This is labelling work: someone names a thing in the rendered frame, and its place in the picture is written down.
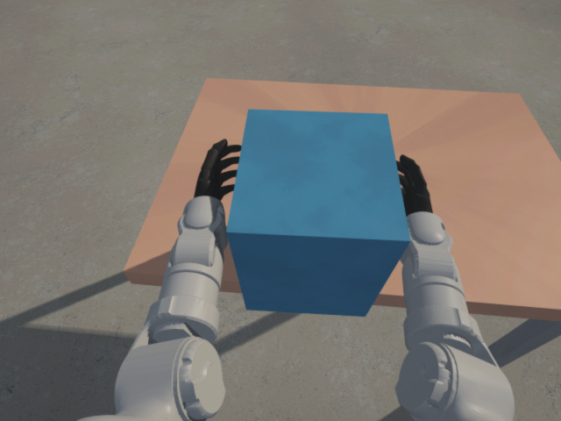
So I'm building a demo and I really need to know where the table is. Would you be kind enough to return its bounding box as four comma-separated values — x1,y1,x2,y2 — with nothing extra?
123,78,561,368

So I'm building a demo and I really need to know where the robot right hand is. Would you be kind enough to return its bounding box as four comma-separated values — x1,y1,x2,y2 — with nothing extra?
396,154,433,216

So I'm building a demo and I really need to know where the robot left upper arm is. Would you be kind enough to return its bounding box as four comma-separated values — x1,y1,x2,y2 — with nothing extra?
76,336,225,421

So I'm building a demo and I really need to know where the robot left forearm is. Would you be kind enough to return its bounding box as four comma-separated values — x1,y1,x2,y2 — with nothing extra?
114,196,228,406

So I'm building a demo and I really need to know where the robot left hand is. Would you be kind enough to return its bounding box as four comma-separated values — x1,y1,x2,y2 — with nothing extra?
194,139,241,201

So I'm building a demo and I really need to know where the robot right upper arm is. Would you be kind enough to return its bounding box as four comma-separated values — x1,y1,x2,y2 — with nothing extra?
395,341,515,421

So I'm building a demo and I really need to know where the carton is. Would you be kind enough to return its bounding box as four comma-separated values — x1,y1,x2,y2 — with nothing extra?
226,109,411,317

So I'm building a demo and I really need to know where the robot right forearm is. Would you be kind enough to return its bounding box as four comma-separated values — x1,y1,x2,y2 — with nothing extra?
400,211,501,370

